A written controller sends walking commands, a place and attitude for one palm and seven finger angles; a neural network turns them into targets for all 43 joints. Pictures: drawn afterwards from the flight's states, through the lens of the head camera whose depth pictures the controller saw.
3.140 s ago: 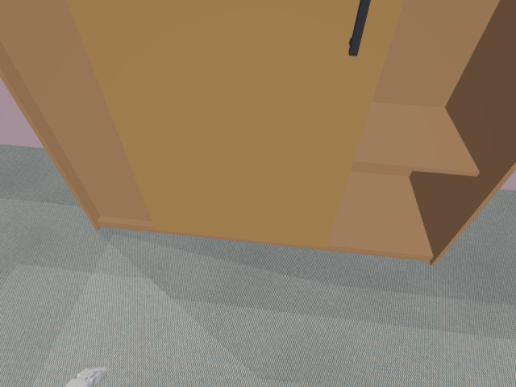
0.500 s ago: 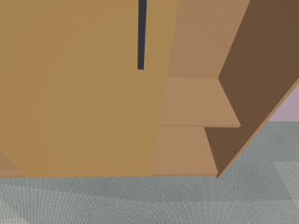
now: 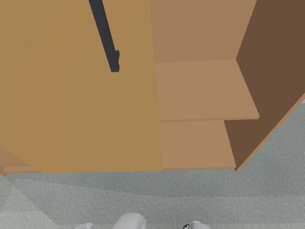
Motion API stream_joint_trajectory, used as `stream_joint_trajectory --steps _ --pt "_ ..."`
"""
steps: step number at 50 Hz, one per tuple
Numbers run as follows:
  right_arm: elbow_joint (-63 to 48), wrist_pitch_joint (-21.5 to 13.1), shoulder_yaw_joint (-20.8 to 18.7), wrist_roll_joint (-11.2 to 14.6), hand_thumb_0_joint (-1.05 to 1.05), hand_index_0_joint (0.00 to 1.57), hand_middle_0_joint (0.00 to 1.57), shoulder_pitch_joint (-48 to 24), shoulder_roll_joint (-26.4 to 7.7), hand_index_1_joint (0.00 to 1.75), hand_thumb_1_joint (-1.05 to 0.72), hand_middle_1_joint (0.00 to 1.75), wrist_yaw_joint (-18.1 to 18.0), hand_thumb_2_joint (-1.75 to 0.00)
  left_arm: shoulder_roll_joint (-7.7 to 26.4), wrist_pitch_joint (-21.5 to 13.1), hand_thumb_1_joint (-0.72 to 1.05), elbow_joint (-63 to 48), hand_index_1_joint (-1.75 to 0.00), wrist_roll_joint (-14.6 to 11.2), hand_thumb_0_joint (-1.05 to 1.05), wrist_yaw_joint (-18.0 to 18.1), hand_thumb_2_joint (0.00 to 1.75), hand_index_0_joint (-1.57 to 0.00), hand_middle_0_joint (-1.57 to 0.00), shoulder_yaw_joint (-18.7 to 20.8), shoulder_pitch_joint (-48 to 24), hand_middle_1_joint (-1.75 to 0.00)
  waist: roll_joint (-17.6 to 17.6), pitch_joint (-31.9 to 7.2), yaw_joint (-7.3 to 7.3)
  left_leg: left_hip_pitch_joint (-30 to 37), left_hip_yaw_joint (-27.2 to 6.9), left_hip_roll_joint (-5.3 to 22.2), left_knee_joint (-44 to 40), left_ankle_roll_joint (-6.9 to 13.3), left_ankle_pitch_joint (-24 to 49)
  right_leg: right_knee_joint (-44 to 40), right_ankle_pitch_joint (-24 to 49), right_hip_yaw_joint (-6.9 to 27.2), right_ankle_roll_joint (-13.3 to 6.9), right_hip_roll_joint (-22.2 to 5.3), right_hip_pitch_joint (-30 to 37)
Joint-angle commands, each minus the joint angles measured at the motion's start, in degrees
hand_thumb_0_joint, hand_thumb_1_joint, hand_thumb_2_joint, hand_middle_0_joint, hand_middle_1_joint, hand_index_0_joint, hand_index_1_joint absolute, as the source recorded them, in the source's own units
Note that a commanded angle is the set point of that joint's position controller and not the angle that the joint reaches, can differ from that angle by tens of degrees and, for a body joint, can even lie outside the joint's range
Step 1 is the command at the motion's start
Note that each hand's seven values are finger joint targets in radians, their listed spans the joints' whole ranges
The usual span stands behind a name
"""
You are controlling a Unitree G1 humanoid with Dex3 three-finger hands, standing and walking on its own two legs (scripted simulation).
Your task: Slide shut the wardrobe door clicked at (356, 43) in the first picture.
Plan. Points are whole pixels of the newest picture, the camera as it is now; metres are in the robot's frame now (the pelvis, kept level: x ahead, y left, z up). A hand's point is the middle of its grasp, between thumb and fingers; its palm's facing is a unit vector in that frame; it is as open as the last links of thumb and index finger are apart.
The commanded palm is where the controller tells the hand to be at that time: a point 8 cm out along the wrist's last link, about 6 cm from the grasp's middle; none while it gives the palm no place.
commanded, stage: come to a stop and stand still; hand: left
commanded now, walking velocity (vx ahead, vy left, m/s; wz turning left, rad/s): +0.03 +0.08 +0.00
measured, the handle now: (106, 25) +0.46 +0.11 +0.27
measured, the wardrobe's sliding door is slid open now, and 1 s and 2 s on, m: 0.47 0.47 0.47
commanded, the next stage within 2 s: look again from close up in 1.30 s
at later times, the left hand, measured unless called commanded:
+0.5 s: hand out of the picture -0.08 +0.27 -0.17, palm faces +0.03 -0.99 -0.15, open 7.4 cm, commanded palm none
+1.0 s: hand out of the picture +0.02 +0.19 -0.15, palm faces +0.03 -0.98 -0.22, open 7.2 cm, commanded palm none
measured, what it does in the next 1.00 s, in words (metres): steps on the spot: left foot, then right foot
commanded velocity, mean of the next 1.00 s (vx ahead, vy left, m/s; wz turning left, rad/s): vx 0.05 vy -0.08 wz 0.00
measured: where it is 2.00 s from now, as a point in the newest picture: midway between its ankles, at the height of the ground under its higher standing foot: outside the picture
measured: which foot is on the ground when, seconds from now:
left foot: up 0.00-0.22, down 0.24-1.00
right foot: down 0.00-0.24, up 0.26-0.80, down 0.82-1.00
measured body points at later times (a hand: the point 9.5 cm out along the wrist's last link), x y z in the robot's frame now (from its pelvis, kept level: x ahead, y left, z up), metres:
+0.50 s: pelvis -0.05 +0.08 +0.02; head -0.05 +0.13 +0.47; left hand -0.08 +0.32 -0.16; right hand -0.08 -0.14 -0.12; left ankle -0.07 +0.16 -0.73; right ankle -0.07 -0.06 -0.65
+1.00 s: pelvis -0.05 +0.01 +0.01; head -0.06 +0.00 +0.46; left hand +0.01 +0.24 -0.14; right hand -0.10 -0.19 -0.16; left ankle -0.07 +0.16 -0.73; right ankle -0.06 -0.08 -0.73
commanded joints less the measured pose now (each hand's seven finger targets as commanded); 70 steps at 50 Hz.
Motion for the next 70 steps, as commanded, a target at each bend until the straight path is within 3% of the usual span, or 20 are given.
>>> stream_joint_trajectory --steps 1,6,9,10,11,12,13,16,18,21,28,33,38,40,42,43,45,50,69,70 --pt "-3.0 -0.1 -0.5 -0.7 0.0 0.2 0.2 3.6 -2.5 0.3 -0.9 0.3 0.8 -0.9 13.0 0.0 0.9 -1.6 -0.3 0.2 0.0 1.3 0.9 -0.2 -0.2 3.5 6.5 -0.3 -13.9 -12.4 1.89 -2.1 -2.3 2.1 -4.0 -1.0 2.4 -12.6 20.9 13.8 -8.2 -14.4 13.4" --pt "-3.8 -1.5 0.0 -0.1 0.0 0.2 0.2 3.7 -1.9 0.3 -0.9 0.3 1.6 -0.9 14.7 1.0 0.9 -2.8 -0.3 1.2 0.0 0.2 0.9 -0.2 -0.2 3.9 4.8 -0.3 -16.6 -9.8 2.18 7.6 2.7 1.9 -23.7 0.6 -0.6 -19.5 -8.9 15.2 -7.1 -12.2 6.2" --pt "-1.8 -2.8 0.7 0.3 0.0 0.2 0.2 12.1 -1.2 0.3 -0.9 0.3 1.3 -0.9 14.8 1.7 0.9 -2.8 -0.3 1.0 0.0 -0.2 0.9 -0.2 -0.2 3.7 2.4 -0.3 -16.9 -10.4 -1.76 20.5 5.8 0.2 -42.2 2.1 4.6 -18.7 -18.8 12.9 -3.4 -8.3 -1.0" --pt "-0.5 -3.3 1.0 0.3 0.0 0.2 0.2 15.3 -2.1 0.3 -0.9 0.3 1.1 -0.9 13.2 2.0 0.9 -2.6 -0.3 0.4 0.0 -0.4 0.9 -0.2 -0.2 3.3 2.3 -0.3 -12.1 -10.4 -3.04 25.0 4.9 0.8 -49.1 2.1 6.8 -14.5 -22.0 10.3 -1.2 -5.8 -4.1" --pt "-0.5 -4.0 0.6 -0.2 0.0 0.2 0.2 15.7 -5.2 0.3 -0.9 0.3 0.7 -0.9 9.4 2.2 0.9 -2.5 -0.3 -0.4 0.0 -0.6 0.9 -0.2 -0.2 2.3 3.3 -0.3 1.4 -7.9 -3.12 22.3 -5.7 7.0 -57.1 3.1 -1.5 -3.5 -22.3 6.6 1.0 -0.9 -8.3" --pt "-2.3 -4.2 0.0 -1.0 0.0 0.2 0.2 11.7 -9.4 0.3 -0.9 0.3 0.3 -0.9 5.5 2.4 0.9 -3.0 -0.3 -0.9 0.0 -0.8 0.9 -0.2 -0.2 1.6 3.2 -0.3 17.3 -1.1 -2.8 10.8 -22.1 18.6 -67.2 5.6 -15.4 8.5 -19.0 2.4 3.2 5.1 -11.9" --pt "-4.6 -3.9 0.5 -1.1 0.0 0.2 0.2 6.0 -9.7 0.3 -0.9 0.3 -0.3 -0.9 7.0 2.5 0.9 -2.9 -0.3 -0.5 0.0 -0.9 0.9 -0.2 -0.2 1.9 2.7 -0.3 12.1 3.8 -1.07 0.5 -23.3 21.7 -70.2 8.1 -17.4 12.2 -13.9 8.7 2.2 3.2 -8.4" --pt "-4.1 -5.0 1.9 -1.0 0.0 0.2 0.2 2.2 -6.6 0.3 -0.9 0.3 -1.2 -0.9 7.7 2.4 0.9 1.6 -0.3 0.4 0.0 -2.1 0.9 -0.2 -0.2 2.8 8.9 -0.3 5.3 3.5 2.11 3.8 -14.9 15.7 -67.5 6.1 -8.2 24.0 -5.4 9.7 2.6 5.3 -8.3" --pt "-3.0 -5.8 2.0 -0.3 0.0 0.2 0.2 5.4 -5.7 0.3 -0.9 0.3 -1.6 -0.9 7.8 1.8 0.9 3.7 -0.3 0.3 0.0 -2.6 0.9 -0.2 -0.2 2.6 11.7 -0.3 1.6 1.3 1.7 12.1 -10.6 13.8 -65.4 5.3 1.1 26.0 -1.8 9.0 3.2 5.5 -11.7" --pt "-0.2 -6.1 1.8 -0.2 0.0 0.2 0.2 12.4 -5.1 0.3 -0.9 0.3 -2.6 -0.9 8.1 1.8 0.9 3.6 -0.3 0.4 0.0 -2.5 0.9 -0.2 -0.2 2.6 11.2 -0.3 3.9 -1.1 -0.71 21.5 -10.2 15.3 -62.7 4.4 12.9 25.8 -1.8 9.5 3.8 5.3 -14.5" --pt "4.2 -6.2 1.9 -0.6 0.0 0.2 0.2 19.1 -3.9 0.3 -0.9 0.3 -4.1 -0.9 6.8 2.7 0.9 2.9 -0.3 -0.1 0.0 -2.6 0.9 -0.2 -0.2 2.0 7.8 -0.3 4.0 -3.3 -3.0 28.1 -12.2 19.0 -57.6 9.9 37.1 20.1 -8.6 8.5 3.8 3.8 -12.1" --pt "5.7 -5.6 1.7 -0.8 0.0 0.2 0.2 18.1 -3.5 0.3 -0.9 0.3 -3.5 -0.9 4.5 2.7 0.9 3.5 -0.3 -0.4 0.0 -2.5 0.9 -0.2 -0.2 1.0 5.7 -0.3 4.4 -3.9 -2.91 23.1 -11.0 17.6 -57.6 11.8 31.0 11.9 -11.0 6.0 3.0 3.1 -4.4" --pt "6.9 -5.3 1.7 -0.5 0.0 0.2 0.2 15.7 -2.9 0.3 -0.9 0.3 -2.5 -0.9 3.1 1.3 0.9 5.5 -0.3 -1.1 0.0 -1.7 0.9 -0.2 -0.2 0.5 7.8 -0.3 5.8 -4.4 -0.8 15.2 -9.6 14.8 -54.1 10.0 27.5 -4.3 -5.6 3.2 2.0 4.2 9.2" --pt "7.3 -5.3 2.0 0.0 0.0 0.2 0.2 15.8 -0.7 0.3 -0.9 0.3 -2.0 -0.9 4.2 0.4 0.9 7.2 -0.3 -0.9 0.0 -1.0 0.9 -0.2 -0.2 0.6 10.9 -0.3 0.9 -5.2 0.67 9.9 -6.1 10.7 -50.4 6.0 19.3 -14.1 3.6 5.1 1.8 2.1 18.2" --pt "6.8 -5.3 3.4 0.4 0.0 0.2 0.2 16.0 3.7 0.3 -0.9 0.3 -1.4 -0.9 7.7 -0.8 0.9 8.1 -0.3 -1.1 0.0 -0.4 0.9 -0.2 -0.2 0.4 10.2 -0.3 -8.6 -4.2 -0.34 5.5 0.1 5.3 -47.5 2.3 7.9 -16.4 2.3 14.8 -2.5 -7.8 18.4" --pt "6.8 -5.0 3.5 0.0 0.0 0.2 0.2 16.0 3.7 0.3 -0.9 0.3 -1.1 -0.9 8.1 -0.6 0.9 7.5 -0.3 -1.2 0.0 -0.4 0.9 -0.2 -0.2 0.3 8.6 -0.3 -7.3 -2.6 -0.82 8.5 0.5 5.0 -47.6 2.5 7.9 -17.8 -2.9 14.0 -3.5 -8.4 13.2" --pt "7.6 -4.5 3.5 -0.5 0.0 0.2 0.2 15.9 3.0 0.3 -0.9 0.3 -1.3 -0.9 6.9 -1.1 0.9 7.7 -0.3 -1.2 0.0 -0.5 0.9 -0.2 -0.2 0.3 8.4 -0.3 -13.9 -1.9 -0.81 12.8 1.6 5.6 -46.6 2.2 12.3 -19.3 -1.4 13.9 -3.9 -5.6 9.6" --pt "8.0 -4.7 3.6 -0.1 0.0 0.2 0.2 14.9 2.3 0.3 -0.9 0.3 -1.4 -0.9 5.1 -1.2 0.9 7.6 -0.3 -1.5 0.0 -0.3 0.9 -0.2 -0.2 -0.1 8.8 -0.3 -5.2 -0.6 -0.57 14.9 0.0 7.0 -50.8 2.1 21.1 -15.5 7.7 9.1 -1.7 -1.2 11.2" --pt "6.1 -4.4 3.8 0.3 0.0 0.2 0.2 9.3 -0.4 0.3 -0.9 0.3 -1.7 -0.9 5.7 -1.5 0.9 9.5 -0.3 -1.2 0.0 -0.4 0.9 -0.2 -0.2 -0.4 12.5 -0.3 -2.9 -2.8 -0.3 18.9 0.3 7.1 -51.3 1.9 20.0 -18.0 6.1 9.1 -0.7 -0.8 11.8" --pt "2.3 -5.8 3.6 0.5 0.0 0.2 0.2 1.9 -1.6 0.3 -0.9 0.3 -0.7 -0.9 7.3 -3.6 0.9 11.4 -0.3 -0.2 0.0 2.0 0.9 -0.2 -0.2 -0.2 18.7 -0.3 -5.4 -1.1 3.13 9.9 4.0 5.9 -36.4 0.5 11.9 -15.1 42.1 15.3 4.4 -6.1 14.1"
